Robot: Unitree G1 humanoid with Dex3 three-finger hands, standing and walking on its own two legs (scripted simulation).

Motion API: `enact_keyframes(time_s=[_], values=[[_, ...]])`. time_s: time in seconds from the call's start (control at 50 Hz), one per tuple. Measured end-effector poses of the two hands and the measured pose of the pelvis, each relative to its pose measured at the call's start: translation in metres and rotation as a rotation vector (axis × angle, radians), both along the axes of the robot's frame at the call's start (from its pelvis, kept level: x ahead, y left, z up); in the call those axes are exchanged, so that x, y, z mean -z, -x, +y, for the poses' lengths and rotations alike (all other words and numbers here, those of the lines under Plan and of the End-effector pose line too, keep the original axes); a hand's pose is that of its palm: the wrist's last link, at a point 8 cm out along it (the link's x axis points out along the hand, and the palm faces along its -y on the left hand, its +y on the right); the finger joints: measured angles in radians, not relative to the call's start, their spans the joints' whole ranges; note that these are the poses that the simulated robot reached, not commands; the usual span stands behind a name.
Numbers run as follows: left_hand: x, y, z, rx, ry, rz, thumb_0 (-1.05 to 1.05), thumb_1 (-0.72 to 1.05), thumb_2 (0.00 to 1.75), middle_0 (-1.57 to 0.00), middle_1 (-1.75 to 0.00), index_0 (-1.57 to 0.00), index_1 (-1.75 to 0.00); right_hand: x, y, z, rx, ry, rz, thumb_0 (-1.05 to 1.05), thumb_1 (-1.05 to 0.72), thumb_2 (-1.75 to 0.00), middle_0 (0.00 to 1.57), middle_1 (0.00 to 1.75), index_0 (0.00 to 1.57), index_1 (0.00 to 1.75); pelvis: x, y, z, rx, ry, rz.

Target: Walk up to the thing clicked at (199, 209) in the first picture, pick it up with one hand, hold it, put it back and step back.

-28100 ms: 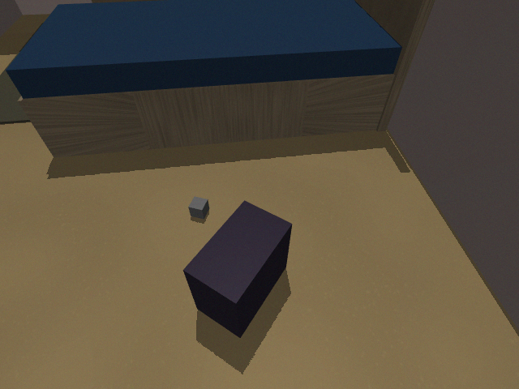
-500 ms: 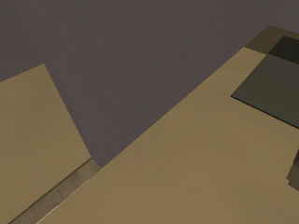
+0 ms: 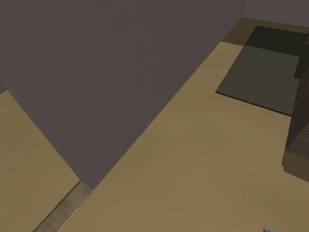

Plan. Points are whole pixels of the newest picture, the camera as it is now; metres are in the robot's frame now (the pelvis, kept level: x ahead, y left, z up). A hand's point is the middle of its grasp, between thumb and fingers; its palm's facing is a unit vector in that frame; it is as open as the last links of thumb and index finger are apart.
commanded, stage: walk up
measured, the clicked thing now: out of the picture -0.09 -1.35 -0.73
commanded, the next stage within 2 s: none
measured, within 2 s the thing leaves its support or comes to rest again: neither
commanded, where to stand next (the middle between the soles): +0.20 +0.04 m, yaw -112 degrees
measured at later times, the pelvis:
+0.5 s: pelvis +0.18 +0.00 +0.00, yaw -26 degrees
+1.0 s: pelvis +0.30 +0.13 -0.01, yaw -56 degrees
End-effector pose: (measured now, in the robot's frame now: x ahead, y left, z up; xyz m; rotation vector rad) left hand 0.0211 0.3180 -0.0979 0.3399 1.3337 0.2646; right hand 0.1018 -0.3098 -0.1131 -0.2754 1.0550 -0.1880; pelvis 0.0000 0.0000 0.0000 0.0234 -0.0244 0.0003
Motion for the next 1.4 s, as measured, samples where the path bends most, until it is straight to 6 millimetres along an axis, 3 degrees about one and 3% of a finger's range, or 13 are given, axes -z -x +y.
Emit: enact_keyframes(time_s=[0.1,0.18,0.3,0.38,0.52,0.62,0.68,0.76,0.88,1.0,1.18,1.28,1.4], values=[[-0.013,-0.063,-0.006,0.094,-0.051,-0.058,0.01,0.9,0.9,-0.2,-0.3,-0.21,-0.3,0.017,0.005,-0.029,0.058,-0.013,0.054,0.01,-0.9,-0.9,0.2,0.3,0.2,0.3,0.008,-0.03,-0.018,0.068,-0.012,-0.007],[-0.016,-0.104,-0.016,0.144,-0.12,-0.143,0.0,0.9,0.9,-0.2,-0.3,-0.21,-0.3,0.037,-0.012,-0.05,0.084,-0.023,0.089,0.01,-0.9,-0.9,0.2,0.3,0.2,0.3,0.022,-0.051,-0.032,0.115,0.011,-0.032],[-0.038,-0.14,-0.038,0.227,-0.123,-0.057,0.0,0.9,0.9,-0.2,-0.3,-0.21,-0.3,0.012,-0.063,-0.045,0.148,-0.09,-0.038,0.01,-0.91,-0.9,0.2,0.29,0.2,0.3,-0.003,-0.093,-0.029,0.257,-0.002,-0.028],[-0.048,-0.188,-0.038,0.311,-0.139,-0.051,0.0,0.9,0.9,-0.21,-0.3,-0.21,-0.3,0.001,-0.08,-0.042,0.202,-0.086,-0.08,0.01,-0.91,-0.9,0.2,0.3,0.2,0.3,-0.009,-0.126,-0.021,0.339,0.002,-0.018],[-0.046,-0.318,-0.018,0.514,-0.181,-0.119,0.0,0.9,0.9,-0.21,-0.3,-0.21,-0.3,0.005,-0.094,-0.034,0.373,-0.013,-0.037,0.01,-0.91,-0.9,0.2,0.3,0.2,0.3,0.003,-0.186,0.009,0.469,0.027,0.019],[-0.017,-0.434,-0.004,0.665,-0.177,-0.19,0.0,0.9,0.9,-0.21,-0.3,-0.21,-0.3,0.003,-0.107,-0.01,0.474,0.069,-0.024,0.01,-0.91,-0.9,0.2,0.29,0.2,0.3,0.025,-0.232,0.039,0.562,0.047,0.038],[-0.001,-0.494,-0.013,0.726,-0.142,-0.232,0.0,0.9,0.9,-0.2,-0.3,-0.21,-0.3,-0.007,-0.104,0.018,0.52,0.087,0.003,0.01,-0.91,-0.9,0.2,0.29,0.2,0.3,0.023,-0.244,0.059,0.637,0.05,0.023],[0.009,-0.539,-0.039,0.849,-0.044,-0.213,0.0,0.91,0.9,-0.2,-0.3,-0.2,-0.3,-0.028,-0.093,0.056,0.625,0.09,0.006,0.01,-0.91,-0.9,0.2,0.3,0.2,0.3,0.008,-0.261,0.081,0.715,0.078,0.028],[0.015,-0.569,-0.071,0.999,0.102,-0.173,0.0,0.91,0.9,-0.2,-0.3,-0.2,-0.3,-0.038,-0.067,0.109,0.771,0.11,-0.009,0.01,-0.9,-0.9,0.2,0.3,0.2,0.3,0.004,-0.289,0.108,0.838,0.05,0.017],[0.015,-0.582,-0.089,1.149,0.14,-0.128,0.0,0.9,0.9,-0.2,-0.3,-0.21,-0.3,-0.029,-0.019,0.163,0.953,0.148,-0.003,0.01,-0.9,-0.9,0.2,0.3,0.21,0.3,0.011,-0.3,0.132,0.979,0.014,-0.019],[-0.01,-0.576,-0.078,1.303,0.076,-0.067,0.0,0.9,0.9,-0.2,-0.3,-0.21,-0.3,-0.001,0.079,0.238,1.177,0.156,0.091,0.01,-0.9,-0.9,0.2,0.3,0.21,0.3,0.014,-0.287,0.168,1.144,0.006,-0.017],[-0.019,-0.571,-0.059,1.294,0.034,-0.093,0.0,0.9,0.9,-0.2,-0.3,-0.21,-0.3,0.001,0.109,0.28,1.229,0.083,0.144,0.01,-0.9,-0.9,0.2,0.3,0.2,0.3,0.01,-0.273,0.176,1.231,-0.006,-0.035],[-0.007,-0.57,-0.095,1.388,0.095,-0.108,0.01,0.9,0.9,-0.2,-0.3,-0.2,-0.3,-0.013,0.137,0.341,1.295,0.055,0.199,0.01,-0.9,-0.9,0.2,0.3,0.2,0.3,0.007,-0.261,0.182,1.305,-0.027,0.014]])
